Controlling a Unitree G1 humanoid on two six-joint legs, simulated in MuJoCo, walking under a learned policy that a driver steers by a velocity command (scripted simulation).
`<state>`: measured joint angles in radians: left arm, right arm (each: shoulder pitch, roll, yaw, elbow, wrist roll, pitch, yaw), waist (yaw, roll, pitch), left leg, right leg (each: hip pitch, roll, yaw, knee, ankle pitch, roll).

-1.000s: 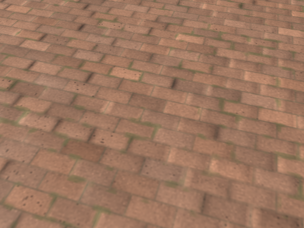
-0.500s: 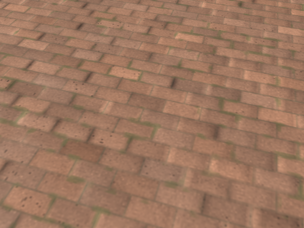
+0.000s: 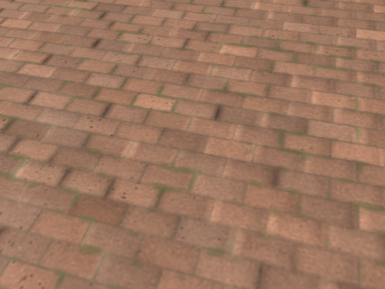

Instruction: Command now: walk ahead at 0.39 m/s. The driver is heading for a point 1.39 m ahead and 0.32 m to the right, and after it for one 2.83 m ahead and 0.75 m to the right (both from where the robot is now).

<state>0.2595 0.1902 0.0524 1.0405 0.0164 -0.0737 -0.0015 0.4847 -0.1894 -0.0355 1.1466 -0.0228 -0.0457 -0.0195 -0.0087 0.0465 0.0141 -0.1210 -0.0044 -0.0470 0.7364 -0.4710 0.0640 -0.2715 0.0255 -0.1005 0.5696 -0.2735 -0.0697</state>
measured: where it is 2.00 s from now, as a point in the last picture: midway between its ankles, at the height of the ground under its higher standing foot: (226, 162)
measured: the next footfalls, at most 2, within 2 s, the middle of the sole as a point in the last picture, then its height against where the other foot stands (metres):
left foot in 0.44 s outside the picture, level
right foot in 0.98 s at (239, 236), level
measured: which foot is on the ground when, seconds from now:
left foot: up 0.00-0.42, down 0.44-1.00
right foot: down 0.00-0.46, up 0.48-0.96, down 0.98-1.00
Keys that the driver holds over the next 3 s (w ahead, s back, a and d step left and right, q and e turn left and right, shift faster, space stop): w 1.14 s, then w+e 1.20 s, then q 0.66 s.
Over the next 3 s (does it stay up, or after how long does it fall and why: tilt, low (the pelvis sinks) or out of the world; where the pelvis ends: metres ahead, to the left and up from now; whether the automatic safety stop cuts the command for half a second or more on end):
stays up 1.35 -0.29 0.01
